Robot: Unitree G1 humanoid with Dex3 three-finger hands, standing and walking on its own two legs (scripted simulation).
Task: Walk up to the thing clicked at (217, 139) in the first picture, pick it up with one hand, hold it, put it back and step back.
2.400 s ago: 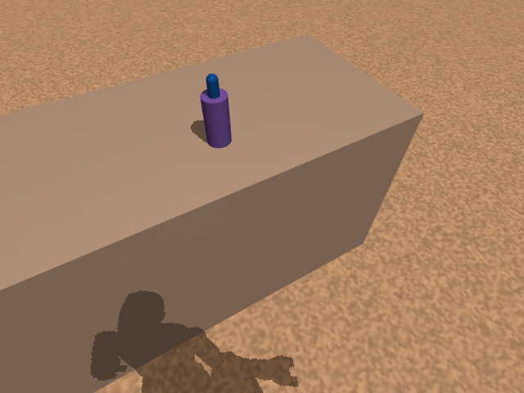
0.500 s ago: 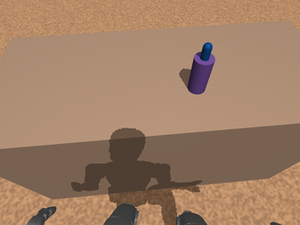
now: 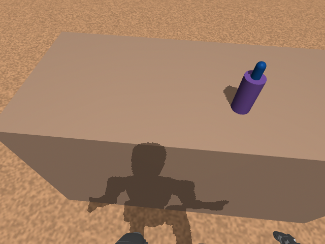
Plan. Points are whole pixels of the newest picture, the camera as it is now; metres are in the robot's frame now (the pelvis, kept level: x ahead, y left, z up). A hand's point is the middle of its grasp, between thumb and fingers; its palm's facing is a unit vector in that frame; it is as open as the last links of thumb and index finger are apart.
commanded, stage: walk up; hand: right
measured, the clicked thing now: (250, 87) +0.56 -0.22 +0.05
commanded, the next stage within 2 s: stand in 1.58 s
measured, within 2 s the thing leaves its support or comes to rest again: neither
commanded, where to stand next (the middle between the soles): +0.07 +0.00 m, yaw -1 degrees
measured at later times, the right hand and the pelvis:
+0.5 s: hand out of the picture +0.09 -0.24 -0.12, palm faces -0.06 +0.94 -0.34, open 7.4 cm; pelvis -0.01 +0.01 +0.02, yaw +2 degrees
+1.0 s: hand out of the picture +0.11 -0.25 -0.12, palm faces -0.01 +0.94 -0.33, open 7.4 cm; pelvis +0.01 +0.00 +0.04, yaw +1 degrees
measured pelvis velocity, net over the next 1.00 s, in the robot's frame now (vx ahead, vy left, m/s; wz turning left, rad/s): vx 0.01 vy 0.00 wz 0.01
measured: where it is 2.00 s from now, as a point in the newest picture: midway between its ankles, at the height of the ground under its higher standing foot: outside the picture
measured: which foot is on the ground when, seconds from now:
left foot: down 0.00-1.00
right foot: down 0.00-1.00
